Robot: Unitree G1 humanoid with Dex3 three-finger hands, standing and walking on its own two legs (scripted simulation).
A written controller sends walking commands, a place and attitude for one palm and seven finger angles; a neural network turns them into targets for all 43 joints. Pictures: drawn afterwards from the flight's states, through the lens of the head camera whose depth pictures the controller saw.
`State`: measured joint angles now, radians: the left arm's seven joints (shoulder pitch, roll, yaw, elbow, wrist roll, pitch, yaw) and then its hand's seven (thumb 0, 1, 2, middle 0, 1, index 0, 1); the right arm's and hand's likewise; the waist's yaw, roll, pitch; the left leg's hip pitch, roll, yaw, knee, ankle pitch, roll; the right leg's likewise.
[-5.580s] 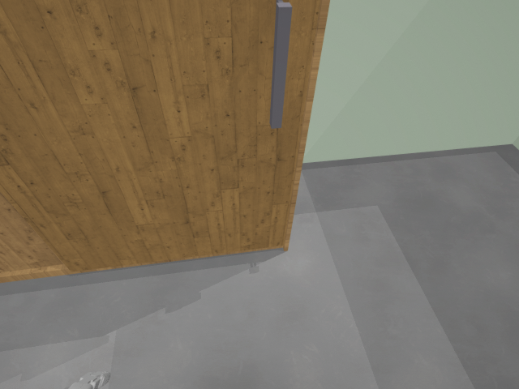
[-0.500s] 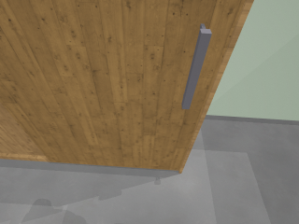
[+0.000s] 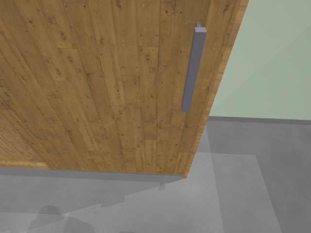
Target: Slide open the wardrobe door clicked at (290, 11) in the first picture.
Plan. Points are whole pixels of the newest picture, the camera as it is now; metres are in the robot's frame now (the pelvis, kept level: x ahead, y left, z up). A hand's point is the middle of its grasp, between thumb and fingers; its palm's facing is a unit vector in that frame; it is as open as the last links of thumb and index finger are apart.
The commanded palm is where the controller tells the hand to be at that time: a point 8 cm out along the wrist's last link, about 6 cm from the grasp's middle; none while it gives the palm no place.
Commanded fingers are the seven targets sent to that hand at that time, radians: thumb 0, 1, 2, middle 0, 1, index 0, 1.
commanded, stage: look again from close up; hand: right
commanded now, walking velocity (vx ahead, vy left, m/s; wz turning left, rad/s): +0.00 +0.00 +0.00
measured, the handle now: (190, 72) +0.55 -0.07 +0.12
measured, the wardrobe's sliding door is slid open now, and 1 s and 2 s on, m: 0.00 0.00 0.00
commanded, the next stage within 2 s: shuffle to correct the standing spot in 0.08 s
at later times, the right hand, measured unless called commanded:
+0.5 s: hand out of the picture +0.00 -0.16 -0.18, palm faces +0.01 +0.98 -0.20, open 7.4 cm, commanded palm none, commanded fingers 0.00 -0.90 -0.90 0.20 0.30 0.20 0.30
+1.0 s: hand out of the picture +0.10 -0.13 -0.18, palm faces +0.03 +0.97 -0.22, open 7.4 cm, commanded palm none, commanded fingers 0.00 -0.90 -0.90 0.20 0.30 0.20 0.30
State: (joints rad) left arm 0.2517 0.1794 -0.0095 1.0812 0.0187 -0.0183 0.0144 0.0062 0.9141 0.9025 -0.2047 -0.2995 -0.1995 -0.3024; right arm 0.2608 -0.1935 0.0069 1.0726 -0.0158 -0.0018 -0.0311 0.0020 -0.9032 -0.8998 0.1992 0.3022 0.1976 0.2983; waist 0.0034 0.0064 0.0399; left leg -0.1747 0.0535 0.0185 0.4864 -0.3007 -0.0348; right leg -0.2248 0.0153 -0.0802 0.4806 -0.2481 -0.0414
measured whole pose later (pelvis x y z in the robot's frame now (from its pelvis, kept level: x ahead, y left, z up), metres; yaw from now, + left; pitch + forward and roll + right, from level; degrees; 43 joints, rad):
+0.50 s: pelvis +0.03 +0.03 -0.01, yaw +0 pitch +1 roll +0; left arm 0.28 0.16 0.01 1.09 0.03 -0.01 0.01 0.00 0.91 0.90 -0.20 -0.30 -0.20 -0.30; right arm 0.34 -0.17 -0.01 1.09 -0.03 -0.01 -0.01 0.00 -0.90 -0.90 0.20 0.30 0.20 0.30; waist 0.00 -0.01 0.01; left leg -0.19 0.01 0.04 0.57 -0.39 0.01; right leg -0.26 -0.03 -0.06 0.59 -0.35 -0.01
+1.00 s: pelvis +0.07 +0.05 -0.01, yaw +0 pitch +0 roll -1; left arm 0.18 0.16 0.03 1.03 0.02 0.01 0.03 0.00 0.94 0.90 -0.21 -0.30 -0.20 -0.30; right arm 0.24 -0.17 -0.03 1.02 -0.03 0.01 -0.04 0.00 -0.91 -0.90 0.20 0.30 0.20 0.30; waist -0.01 0.02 0.07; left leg -0.30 0.05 0.06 0.60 -0.30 0.00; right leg -0.28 -0.04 -0.13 0.58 -0.30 -0.01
